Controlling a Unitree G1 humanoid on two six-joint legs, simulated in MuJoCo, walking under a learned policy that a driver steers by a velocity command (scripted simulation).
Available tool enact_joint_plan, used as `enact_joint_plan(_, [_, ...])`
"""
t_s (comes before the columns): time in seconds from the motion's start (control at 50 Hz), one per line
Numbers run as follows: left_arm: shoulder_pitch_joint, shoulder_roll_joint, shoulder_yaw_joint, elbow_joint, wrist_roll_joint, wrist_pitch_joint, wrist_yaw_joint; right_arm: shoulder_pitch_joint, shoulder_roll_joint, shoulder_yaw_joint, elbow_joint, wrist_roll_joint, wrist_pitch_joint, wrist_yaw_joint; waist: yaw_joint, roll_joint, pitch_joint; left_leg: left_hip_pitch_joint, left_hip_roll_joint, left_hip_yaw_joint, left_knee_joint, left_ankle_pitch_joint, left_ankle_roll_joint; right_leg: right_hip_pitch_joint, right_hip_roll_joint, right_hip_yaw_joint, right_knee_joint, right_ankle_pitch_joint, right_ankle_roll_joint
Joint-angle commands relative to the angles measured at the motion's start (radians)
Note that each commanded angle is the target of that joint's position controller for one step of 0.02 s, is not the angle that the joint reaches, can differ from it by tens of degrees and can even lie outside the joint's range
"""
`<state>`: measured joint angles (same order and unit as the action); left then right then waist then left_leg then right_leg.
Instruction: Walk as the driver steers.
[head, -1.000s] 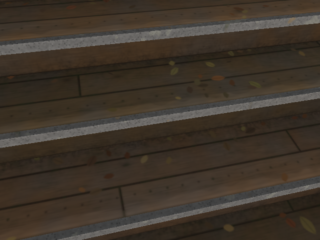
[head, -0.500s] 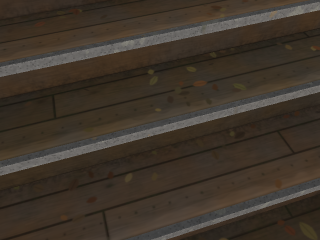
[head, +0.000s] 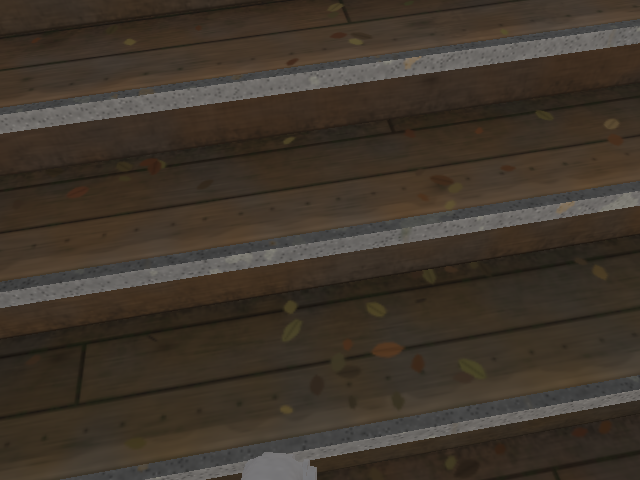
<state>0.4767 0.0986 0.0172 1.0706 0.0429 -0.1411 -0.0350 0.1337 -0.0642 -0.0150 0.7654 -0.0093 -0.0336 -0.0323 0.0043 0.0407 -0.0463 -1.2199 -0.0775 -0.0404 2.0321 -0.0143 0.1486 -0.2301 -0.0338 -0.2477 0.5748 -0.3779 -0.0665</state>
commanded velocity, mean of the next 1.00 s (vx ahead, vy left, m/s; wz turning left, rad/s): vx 0.50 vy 0.00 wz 0.56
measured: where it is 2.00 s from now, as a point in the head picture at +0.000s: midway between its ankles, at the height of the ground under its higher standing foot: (52, 97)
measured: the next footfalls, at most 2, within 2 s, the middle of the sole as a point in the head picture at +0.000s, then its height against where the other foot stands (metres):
left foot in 0.24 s outside the picture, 0.16 m higher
right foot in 0.70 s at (377, 345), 0.16 m higher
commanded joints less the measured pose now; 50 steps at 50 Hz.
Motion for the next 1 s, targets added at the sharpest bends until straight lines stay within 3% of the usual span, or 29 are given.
enact_joint_plan(0.02, [0.082, 0.081, 0.010, 0.011, -0.011, -0.022, 0.013, -0.220, 0.017, 0.026, -0.138, 0.003, 0.002, -0.021, 0.002, -0.079, 0.147, -0.161, 0.029, 0.080, -0.019, -0.094, 0.022, 0.001, -0.196, 0.103, -0.360, 0.217, 0.126])
enact_joint_plan(0.1, [0.215, 0.144, 0.024, 0.041, -0.024, -0.008, 0.084, -0.304, -0.037, 0.026, -0.169, 0.008, 0.036, 0.009, 0.032, -0.131, 0.109, -0.112, 0.069, 0.222, -0.282, -0.273, 0.027, 0.196, -0.209, 0.073, -0.477, 0.526, 0.059])
enact_joint_plan(0.12, [0.228, 0.149, 0.024, 0.044, -0.020, -0.003, 0.103, -0.314, -0.002, 0.037, -0.180, 0.005, 0.040, 0.019, 0.018, -0.124, 0.088, -0.074, 0.091, 0.230, -0.340, -0.321, 0.037, 0.267, -0.208, 0.055, -0.495, 0.615, 0.031])
enact_joint_plan(0.18, [0.168, 0.186, 0.023, -0.027, -0.078, 0.011, 0.134, -0.185, -0.004, 0.050, -0.118, 0.053, 0.061, 0.016, -0.067, -0.130, 0.004, 0.408, -0.020, 0.419, -0.668, -0.464, 0.086, 0.201, -0.225, -0.058, -0.313, 1.756, 0.002])
enact_joint_plan(0.22, [0.094, 0.266, 0.040, -0.102, -0.087, 0.003, 0.126, 0.070, -0.106, 0.008, -0.050, 0.008, 0.080, 0.007, -0.177, -0.271, -0.144, 0.664, -0.084, 0.363, -0.824, -0.551, 0.129, 0.285, -0.292, -0.016, 0.032, 2.094, -0.013])
enact_joint_plan(0.24, [0.065, 0.307, 0.051, -0.148, -0.092, 0.001, 0.097, 0.145, -0.155, -0.011, -0.034, 0.000, 0.065, 0.020, -0.195, -0.290, -0.201, 0.815, -0.100, 0.256, -1.001, -0.579, 0.150, 0.251, -0.288, -0.002, 0.268, 1.938, -0.023])
enact_joint_plan(0.26, [0.044, 0.267, 0.048, -0.197, -0.061, -0.006, 0.075, 0.122, -0.229, -0.045, -0.050, -0.006, 0.046, 0.031, -0.178, -0.206, -0.217, 0.963, -0.019, -0.082, -1.213, -0.673, 0.192, 0.045, -0.223, 0.026, 0.556, 1.326, -0.028])
enact_joint_plan(0.28, [-0.124, 0.197, 0.042, -0.319, -0.024, -0.005, 0.033, 0.087, -0.315, -0.082, -0.030, 0.002, 0.062, 0.023, -0.168, 0.136, -0.194, 1.079, 0.203, -0.772, -1.588, -0.877, 0.338, -0.448, 0.111, 0.110, 1.058, 0.235, 0.047])
enact_joint_plan(0.3, [-0.165, 0.197, 0.052, -0.388, 0.013, -0.018, 0.007, 0.047, -0.299, -0.086, -0.049, 0.003, 0.052, 0.011, -0.098, -0.046, -0.180, 1.069, 0.269, -0.976, -1.764, -0.882, 0.286, -0.581, 0.052, 0.377, 1.271, 0.243, 0.021])
enact_joint_plan(0.34, [-0.201, 0.135, 0.035, -0.451, -0.001, -0.007, 0.021, 0.086, -0.234, -0.074, 0.016, -0.006, 0.012, 0.007, -0.006, -0.192, 0.037, 0.915, 0.264, -0.765, -1.748, -0.586, 0.170, -0.718, 0.017, 0.366, 1.418, 0.291, 0.015])
enact_joint_plan(0.38, [-0.201, 0.033, -0.006, -0.483, 0.002, 0.037, 0.056, 0.117, -0.153, -0.054, 0.079, -0.036, -0.033, 0.017, 0.041, -0.159, 0.091, 0.834, 0.195, -0.509, -1.646, -0.290, 0.140, -0.846, 0.016, 0.330, 1.641, 0.253, -0.008])
enact_joint_plan(0.42, [-0.213, -0.012, -0.031, -0.496, 0.009, 0.080, 0.062, 0.168, -0.158, -0.044, 0.126, -0.020, -0.055, 0.038, 0.076, -0.141, 0.121, 0.800, 0.129, -0.292, -1.609, -0.148, 0.058, -0.917, -0.012, 0.324, 1.592, 0.225, -0.025])
enact_joint_plan(0.46, [-0.328, 0.010, -0.041, -0.532, 0.016, 0.095, 0.063, 0.230, -0.164, -0.032, 0.124, -0.016, -0.078, 0.043, 0.040, -0.122, 0.153, 0.762, 0.095, -0.239, -1.621, 0.030, 0.007, -0.956, -0.034, 0.244, 1.445, 0.178, -0.003])
enact_joint_plan(0.52, [-0.572, -0.027, -0.069, -0.639, 0.018, 0.082, 0.079, 0.394, -0.228, -0.040, 0.177, -0.013, -0.108, 0.044, -0.066, 0.055, 0.125, 1.011, 0.147, -0.325, -1.697, 0.135, 0.039, -1.243, -0.031, 0.180, 1.611, -0.056, -0.011])
enact_joint_plan(0.56, [-0.732, -0.040, -0.090, -0.729, 0.028, 0.076, 0.073, 0.444, -0.238, -0.047, 0.195, -0.002, -0.097, 0.032, -0.082, 0.021, 0.134, 0.971, 0.123, -0.325, -1.774, 0.136, 0.045, -1.165, -0.046, 0.174, 1.358, -0.087, -0.023])
enact_joint_plan(0.6, [-0.759, -0.038, -0.098, -0.751, 0.029, 0.090, 0.051, 0.422, -0.244, -0.061, 0.153, 0.008, -0.064, -0.003, -0.086, -0.014, 0.034, 0.920, 0.143, -0.288, -1.953, 0.391, 0.085, -0.758, -0.032, 0.108, 0.950, 0.000, -0.017])
enact_joint_plan(0.62, [-0.619, -0.061, -0.093, -0.674, 0.028, 0.100, 0.055, 0.309, -0.231, -0.061, 0.108, 0.011, -0.047, -0.012, 0.002, 0.012, -0.107, 0.888, 0.117, -0.152, -1.863, 0.860, 0.056, -0.463, 0.039, 0.055, 0.846, 0.021, -0.039])
enact_joint_plan(0.66, [-0.321, 0.077, -0.028, -0.593, -0.030, 0.102, 0.078, 0.226, -0.343, -0.102, 0.025, 0.012, -0.083, -0.001, 0.150, 0.104, -0.315, 0.997, 0.180, -0.233, -1.557, 1.438, 0.037, -0.108, 0.063, 0.130, 0.647, 0.062, -0.053])
enact_joint_plan(0.68, [-0.187, 0.161, 0.011, -0.560, -0.032, 0.096, 0.086, 0.143, -0.389, -0.123, -0.004, 0.034, -0.110, 0.019, 0.248, 0.101, -0.375, 1.036, 0.158, -0.240, -1.343, 1.446, 0.022, 0.023, 0.065, 0.178, 0.408, 0.096, -0.056])
enact_joint_plan(0.7, [-0.058, 0.242, 0.051, -0.496, -0.006, 0.083, 0.089, 0.046, -0.337, -0.121, -0.044, 0.031, -0.142, 0.048, 0.299, -0.006, -0.411, 0.899, 0.057, -0.211, -1.023, 0.956, -0.016, 0.232, -0.037, 0.346, 0.198, 0.090, -0.089])
enact_joint_plan(0.72, [-0.101, 0.322, 0.077, -0.461, 0.004, 0.077, 0.085, 0.131, -0.157, -0.085, -0.109, 0.022, -0.142, 0.069, 0.153, -0.320, -0.467, 0.583, -0.114, -0.161, -0.558, -0.224, -0.085, 0.385, -0.369, 0.866, 0.001, 0.532, -0.225])
enact_joint_plan(0.74, [-0.229, 0.244, 0.079, -0.485, -0.011, 0.097, 0.090, 0.214, -0.195, -0.088, -0.117, -0.023, -0.124, 0.071, 0.089, -0.222, -0.469, 0.509, -0.043, -0.162, -0.315, -0.221, -0.063, 0.250, -0.394, 1.059, -0.130, 0.173, -0.261])
enact_joint_plan(0.78, [-0.333, 0.068, 0.042, -0.400, -0.038, 0.081, 0.097, 0.139, -0.116, -0.071, -0.151, -0.068, -0.074, 0.057, -0.013, 0.009, -0.096, 0.329, 0.047, -0.060, -0.211, -0.079, -0.049, -0.033, -0.327, 0.838, -0.136, -0.364, -0.198])
enact_joint_plan(0.84, [-0.246, -0.017, 0.017, -0.244, -0.005, 0.037, 0.083, 0.145, -0.043, -0.031, -0.158, -0.053, 0.001, 0.042, -0.085, -0.008, 0.074, 0.217, 0.046, -0.116, -0.066, -0.158, -0.021, -0.199, -0.268, 0.495, -0.179, -0.072, -0.088])
enact_joint_plan(0.88, [-0.219, 0.017, 0.025, -0.194, -0.006, 0.009, 0.056, 0.122, -0.021, -0.014, -0.185, -0.043, 0.027, 0.031, -0.120, -0.063, 0.115, 0.121, 0.064, -0.141, -0.090, -0.172, -0.021, -0.190, -0.256, 0.350, -0.209, 0.059, -0.037])
enact_joint_plan(0.9, [-0.239, 0.097, 0.043, -0.207, -0.003, -0.003, 0.053, 0.090, -0.071, -0.021, -0.213, -0.038, 0.030, 0.032, -0.131, -0.052, 0.127, 0.166, 0.087, -0.121, -0.255, -0.138, -0.033, -0.227, -0.252, 0.277, -0.271, 0.030, -0.031])
enact_joint_plan(0.94, [-0.245, 0.149, 0.050, -0.217, -0.011, -0.015, 0.062, -0.013, -0.130, -0.044, -0.233, -0.056, 0.037, 0.033, -0.104, -0.040, 0.103, 0.207, 0.069, -0.064, -0.332, -0.036, -0.053, -0.201, -0.243, 0.195, -0.327, 0.116, -0.050])
enact_joint_plan(0.96, [-0.197, 0.186, 0.060, -0.204, -0.003, -0.026, 0.065, -0.035, -0.108, -0.048, -0.228, -0.054, 0.042, 0.024, -0.079, -0.115, 0.086, 0.135, 0.046, -0.025, -0.176, -0.080, -0.050, -0.120, -0.277, 0.203, -0.340, 0.177, -0.083])
enact_joint_plan(1.0, [-0.117, 0.211, 0.068, -0.187, 0.002, -0.032, 0.064, -0.088, -0.104, -0.053, -0.248, -0.060, 0.047, 0.007, -0.057, -0.091, 0.101, -0.030, 0.060, -0.063, -0.099, -0.186, -0.035, 0.055, -0.297, 0.196, -0.367, 0.124, -0.086])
